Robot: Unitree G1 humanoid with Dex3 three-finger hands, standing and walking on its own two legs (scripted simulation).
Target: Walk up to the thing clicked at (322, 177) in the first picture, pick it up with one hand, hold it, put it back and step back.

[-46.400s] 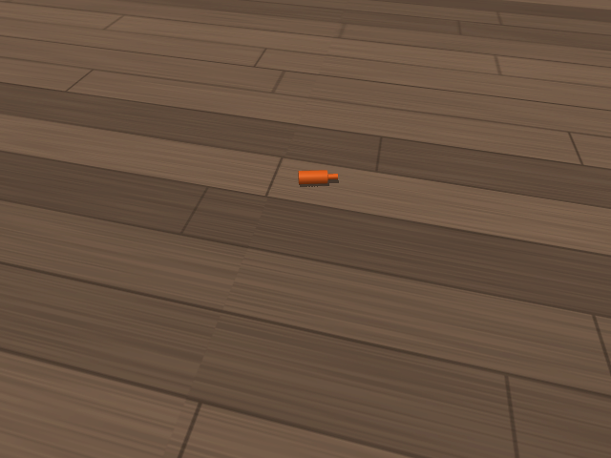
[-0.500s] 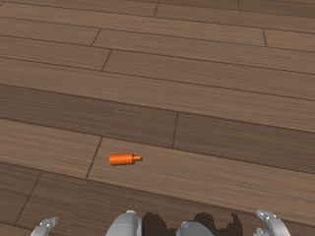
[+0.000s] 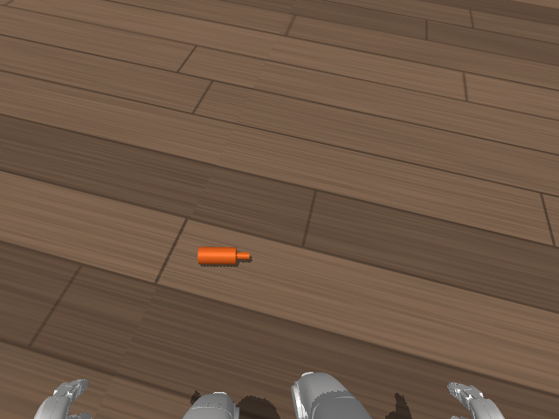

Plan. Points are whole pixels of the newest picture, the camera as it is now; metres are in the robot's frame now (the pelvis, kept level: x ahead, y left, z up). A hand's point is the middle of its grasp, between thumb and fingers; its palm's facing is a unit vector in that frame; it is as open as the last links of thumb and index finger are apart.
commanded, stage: step back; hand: left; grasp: from above
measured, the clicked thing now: (224, 255) +0.68 +0.17 -0.73
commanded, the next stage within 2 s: none
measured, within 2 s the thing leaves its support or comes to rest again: neither
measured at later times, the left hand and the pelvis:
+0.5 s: hand out of the picture -0.06 +0.24 -0.13, palm faces +0.02 -0.89 -0.45, open 7.4 cm; pelvis -0.17 -0.04 -0.01, yaw +1 degrees
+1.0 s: hand out of the picture -0.32 +0.21 -0.15, palm faces -0.03 -0.90 -0.43, open 7.4 cm; pelvis -0.37 -0.06 -0.01, yaw -2 degrees
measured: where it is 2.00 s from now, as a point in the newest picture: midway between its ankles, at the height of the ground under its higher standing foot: outside the picture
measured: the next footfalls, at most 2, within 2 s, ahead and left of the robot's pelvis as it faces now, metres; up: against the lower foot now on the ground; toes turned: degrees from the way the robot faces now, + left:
right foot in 0.18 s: -0.06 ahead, -0.15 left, +0.00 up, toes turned -1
left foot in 0.58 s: -0.19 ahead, +0.09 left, +0.00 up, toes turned +1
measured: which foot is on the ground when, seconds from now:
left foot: down 0.00-0.22, up 0.24-0.56, down 0.58-0.94, up 0.96-1.00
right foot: up 0.00-0.16, down 0.18-0.60, up 0.62-0.90, down 0.92-1.00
